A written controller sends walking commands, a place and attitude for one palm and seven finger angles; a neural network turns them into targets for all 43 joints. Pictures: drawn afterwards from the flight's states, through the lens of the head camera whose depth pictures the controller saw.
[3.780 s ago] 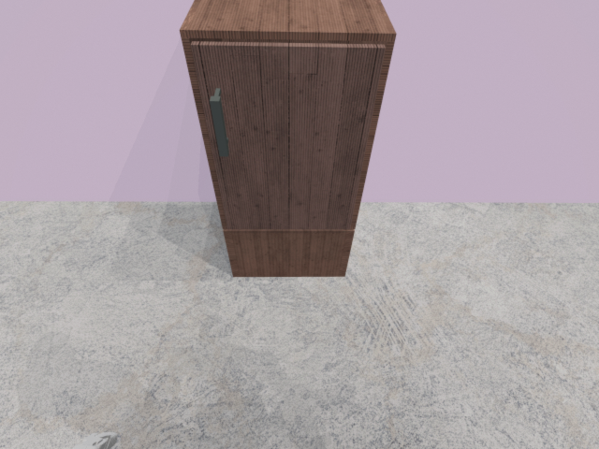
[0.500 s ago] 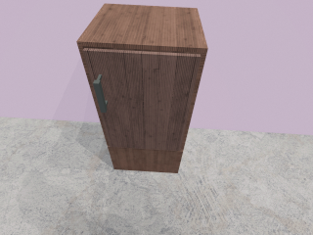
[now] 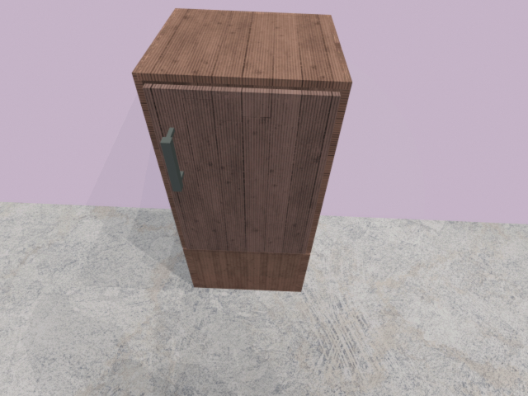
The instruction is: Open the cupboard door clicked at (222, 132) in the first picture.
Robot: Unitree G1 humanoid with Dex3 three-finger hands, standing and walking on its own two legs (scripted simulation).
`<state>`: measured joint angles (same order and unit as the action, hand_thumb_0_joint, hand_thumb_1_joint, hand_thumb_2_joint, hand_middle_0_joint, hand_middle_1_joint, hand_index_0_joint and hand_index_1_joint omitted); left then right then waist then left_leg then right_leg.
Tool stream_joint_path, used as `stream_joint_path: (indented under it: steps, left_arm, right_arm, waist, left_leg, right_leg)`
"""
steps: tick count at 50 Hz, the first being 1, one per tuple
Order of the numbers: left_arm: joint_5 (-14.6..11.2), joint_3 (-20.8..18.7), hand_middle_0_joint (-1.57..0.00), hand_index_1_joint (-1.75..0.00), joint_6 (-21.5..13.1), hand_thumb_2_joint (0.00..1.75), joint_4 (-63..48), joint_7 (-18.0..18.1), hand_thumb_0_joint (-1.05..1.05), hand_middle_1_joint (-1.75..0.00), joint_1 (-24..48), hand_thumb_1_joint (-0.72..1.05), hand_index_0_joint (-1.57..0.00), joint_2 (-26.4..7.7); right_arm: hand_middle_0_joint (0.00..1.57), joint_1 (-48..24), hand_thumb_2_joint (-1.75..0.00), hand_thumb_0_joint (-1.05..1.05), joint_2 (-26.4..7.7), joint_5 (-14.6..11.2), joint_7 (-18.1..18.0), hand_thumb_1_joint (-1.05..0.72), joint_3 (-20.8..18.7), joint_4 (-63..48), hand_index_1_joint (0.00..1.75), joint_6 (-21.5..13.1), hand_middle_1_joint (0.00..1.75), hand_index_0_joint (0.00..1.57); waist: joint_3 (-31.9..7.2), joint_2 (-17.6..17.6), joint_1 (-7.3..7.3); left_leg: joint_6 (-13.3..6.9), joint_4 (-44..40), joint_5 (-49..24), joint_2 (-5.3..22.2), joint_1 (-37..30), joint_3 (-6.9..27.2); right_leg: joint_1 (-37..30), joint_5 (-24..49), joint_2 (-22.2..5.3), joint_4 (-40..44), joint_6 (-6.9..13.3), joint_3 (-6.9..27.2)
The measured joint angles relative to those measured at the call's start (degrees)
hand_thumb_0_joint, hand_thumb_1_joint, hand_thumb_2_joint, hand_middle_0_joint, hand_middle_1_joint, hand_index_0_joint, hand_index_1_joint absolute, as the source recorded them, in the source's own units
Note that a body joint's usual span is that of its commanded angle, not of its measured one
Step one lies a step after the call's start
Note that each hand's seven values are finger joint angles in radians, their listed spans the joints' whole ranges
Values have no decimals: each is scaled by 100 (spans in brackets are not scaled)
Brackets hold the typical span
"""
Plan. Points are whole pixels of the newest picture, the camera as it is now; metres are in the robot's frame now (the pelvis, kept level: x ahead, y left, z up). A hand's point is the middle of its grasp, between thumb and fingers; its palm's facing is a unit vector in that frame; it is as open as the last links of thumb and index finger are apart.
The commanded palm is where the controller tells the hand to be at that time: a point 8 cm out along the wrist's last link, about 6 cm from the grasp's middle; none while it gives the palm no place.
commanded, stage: come to a stop and stand still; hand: left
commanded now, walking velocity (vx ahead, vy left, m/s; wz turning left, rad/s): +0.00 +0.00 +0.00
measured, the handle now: (174, 160) +0.61 +0.25 -0.03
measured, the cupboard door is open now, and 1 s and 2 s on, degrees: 0 0 0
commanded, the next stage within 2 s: look again from close up in 0.20 s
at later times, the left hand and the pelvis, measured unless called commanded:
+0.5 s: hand out of the picture +0.01 +0.19 -0.18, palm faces +0.01 -0.98 -0.20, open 7.4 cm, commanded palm none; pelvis +0.01 +0.02 -0.01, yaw +0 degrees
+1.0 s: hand out of the picture -0.01 +0.18 -0.18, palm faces +0.05 -0.98 -0.18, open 7.4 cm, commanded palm none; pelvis +0.00 +0.02 -0.01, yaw +1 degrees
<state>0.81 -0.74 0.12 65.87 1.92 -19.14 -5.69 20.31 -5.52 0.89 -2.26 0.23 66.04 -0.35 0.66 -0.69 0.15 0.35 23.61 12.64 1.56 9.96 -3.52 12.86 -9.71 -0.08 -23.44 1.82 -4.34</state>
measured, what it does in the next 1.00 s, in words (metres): stands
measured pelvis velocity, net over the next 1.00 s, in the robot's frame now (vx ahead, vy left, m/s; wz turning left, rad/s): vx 0.00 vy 0.02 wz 0.01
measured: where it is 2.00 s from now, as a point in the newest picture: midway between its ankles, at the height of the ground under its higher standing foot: outside the picture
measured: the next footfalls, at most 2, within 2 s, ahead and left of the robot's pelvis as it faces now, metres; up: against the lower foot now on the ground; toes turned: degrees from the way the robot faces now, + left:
right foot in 1.42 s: +0.14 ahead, -0.06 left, +0.00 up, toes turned +1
left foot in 1.64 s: +0.15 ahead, +0.16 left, +0.00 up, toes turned +5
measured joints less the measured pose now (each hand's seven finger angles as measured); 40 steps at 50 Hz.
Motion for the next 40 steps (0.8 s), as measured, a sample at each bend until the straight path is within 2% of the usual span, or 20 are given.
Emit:
stream_joint_path:
  steps: [16, 22, 30, 40]
  left_arm:
    - [27, 57, -20, -30, -94, 90, -63, 62, 0, -30, 144, 90, -20, -83]
    - [32, 149, -20, -30, -126, 90, -120, 76, 0, -30, 164, 90, -20, -145]
    - [27, 126, -20, -30, -85, 90, -259, 36, 0, -30, 247, 91, -20, -274]
    - [18, 108, -20, -30, -77, 90, -315, 20, 0, -30, 257, 91, -20, -311]
  right_arm:
    - [20, -258, -90, 0, -99, -23, 24, -91, 18, -99, 29, -53, 30, 20]
    - [20, -270, -90, 1, -313, -11, 57, -92, -8, -458, 29, -98, 30, 20]
    - [20, -230, -90, 1, -342, 2, 59, -92, 39, -514, 29, -101, 30, 20]
    - [20, -231, -90, 0, -293, -10, 78, -91, 70, -400, 29, -121, 30, 20]
  waist:
    - [16, 71, 9]
    - [40, 161, -118]
    - [-76, 137, -77]
    - [-21, 65, -64]
  left_leg:
    - [-66, 35, 95, -50, -54, -43]
    - [-135, 596, 395, -101, 181, -17]
    - [-183, 511, 371, -196, 56, -13]
    - [-190, 310, 225, -223, -39, -15]
  right_leg:
    - [-50, -82, -50, -28, -86, 48]
    - [163, -367, -136, -568, -127, 33]
    - [78, -409, -228, -599, -181, 35]
    - [-2, -286, -245, -436, -187, 36]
